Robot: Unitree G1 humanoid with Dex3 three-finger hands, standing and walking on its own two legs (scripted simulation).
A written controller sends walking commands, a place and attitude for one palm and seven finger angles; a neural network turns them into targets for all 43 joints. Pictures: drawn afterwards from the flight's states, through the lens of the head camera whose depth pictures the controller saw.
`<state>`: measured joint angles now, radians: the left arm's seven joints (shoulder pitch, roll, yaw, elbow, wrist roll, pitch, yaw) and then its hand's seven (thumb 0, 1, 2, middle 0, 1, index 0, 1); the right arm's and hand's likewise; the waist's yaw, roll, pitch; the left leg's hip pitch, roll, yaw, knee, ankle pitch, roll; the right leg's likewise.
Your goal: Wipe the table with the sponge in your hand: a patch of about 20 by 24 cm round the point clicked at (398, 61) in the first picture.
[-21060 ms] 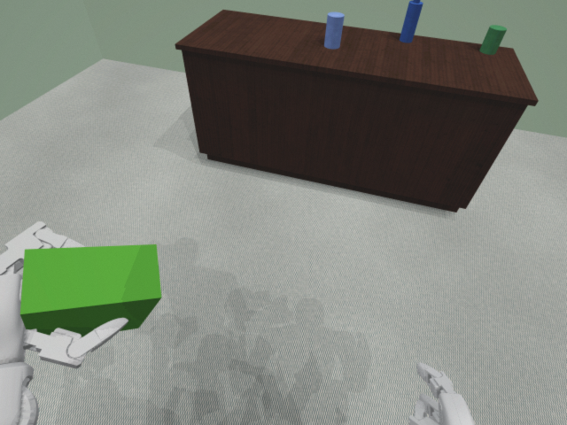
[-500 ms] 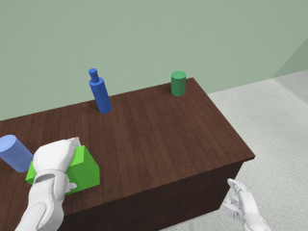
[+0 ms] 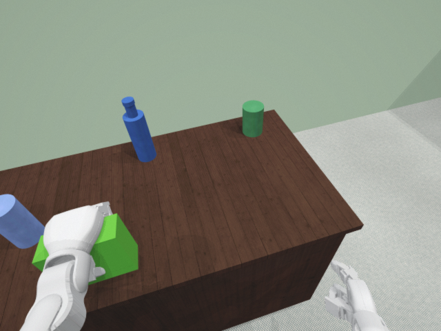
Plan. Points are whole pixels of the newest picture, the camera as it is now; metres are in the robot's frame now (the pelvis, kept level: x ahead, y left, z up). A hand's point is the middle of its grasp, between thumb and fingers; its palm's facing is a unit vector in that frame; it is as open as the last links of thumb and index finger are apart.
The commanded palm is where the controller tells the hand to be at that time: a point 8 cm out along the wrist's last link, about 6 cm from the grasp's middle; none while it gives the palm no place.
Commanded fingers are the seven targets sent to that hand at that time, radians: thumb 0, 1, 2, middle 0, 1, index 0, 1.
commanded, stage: move the sponge above the wiping area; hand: left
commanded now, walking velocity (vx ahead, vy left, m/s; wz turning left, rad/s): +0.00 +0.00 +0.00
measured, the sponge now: (95, 257) +0.21 +0.29 +0.00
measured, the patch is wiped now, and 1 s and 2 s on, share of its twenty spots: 0.00 0.00 0.00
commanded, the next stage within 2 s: none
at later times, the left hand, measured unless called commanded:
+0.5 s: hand (91, 248) +0.22 +0.30 +0.02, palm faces -0.07 -0.10 -0.99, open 9.7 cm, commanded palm +0.20 +0.29 +0.09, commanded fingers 0.00 0.10 1.30 -1.20 -1.60 -1.20 -1.60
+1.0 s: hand (90, 252) +0.21 +0.29 +0.03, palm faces -0.05 -0.11 -0.99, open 9.7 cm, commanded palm +0.19 +0.28 +0.09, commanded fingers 0.00 0.10 1.30 -1.20 -1.60 -1.20 -1.60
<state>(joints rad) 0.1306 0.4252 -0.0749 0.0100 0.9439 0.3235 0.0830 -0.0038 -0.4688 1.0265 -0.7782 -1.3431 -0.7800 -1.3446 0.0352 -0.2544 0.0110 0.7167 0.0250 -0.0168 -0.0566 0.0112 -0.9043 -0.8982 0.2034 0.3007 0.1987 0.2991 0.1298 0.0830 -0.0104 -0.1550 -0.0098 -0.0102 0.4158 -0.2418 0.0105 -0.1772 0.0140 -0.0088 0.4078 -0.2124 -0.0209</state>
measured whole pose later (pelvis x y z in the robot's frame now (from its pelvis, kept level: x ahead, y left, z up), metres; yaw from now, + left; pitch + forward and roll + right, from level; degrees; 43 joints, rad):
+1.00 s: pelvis +0.00 +0.00 +0.00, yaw +1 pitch -1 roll +0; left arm 0.13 0.41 -0.09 0.07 0.96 0.31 0.14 0.00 -0.47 1.03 -0.78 -1.35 -0.78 -1.35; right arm 0.04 -0.25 0.00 0.72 0.03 -0.03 -0.06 0.01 -0.90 -0.90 0.20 0.30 0.20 0.30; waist 0.13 0.08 -0.02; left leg -0.18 -0.01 -0.02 0.45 -0.25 0.01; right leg -0.20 0.01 -0.02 0.43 -0.22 -0.02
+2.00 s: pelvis -0.01 +0.00 +0.00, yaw +0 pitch -1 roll +0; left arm 0.09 0.40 -0.11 0.10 0.98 0.28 0.15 0.00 -0.47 1.03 -0.77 -1.35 -0.78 -1.35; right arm 0.04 -0.24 0.00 0.73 0.03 -0.03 -0.07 0.01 -0.90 -0.90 0.20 0.30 0.20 0.30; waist 0.14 0.07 -0.01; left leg -0.19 -0.01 -0.02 0.45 -0.24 0.01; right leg -0.20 0.01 -0.01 0.43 -0.21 -0.02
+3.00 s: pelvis -0.01 +0.00 +0.00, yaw +1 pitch -2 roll +0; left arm 0.12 0.41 -0.09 0.06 0.95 0.33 0.15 0.00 -0.47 1.03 -0.77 -1.35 -0.78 -1.35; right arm 0.03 -0.25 0.00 0.73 0.04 -0.01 -0.07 0.01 -0.90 -0.90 0.20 0.30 0.20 0.30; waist 0.14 0.08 -0.01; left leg -0.17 -0.01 -0.03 0.44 -0.24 0.01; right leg -0.18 0.02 -0.02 0.42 -0.21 -0.03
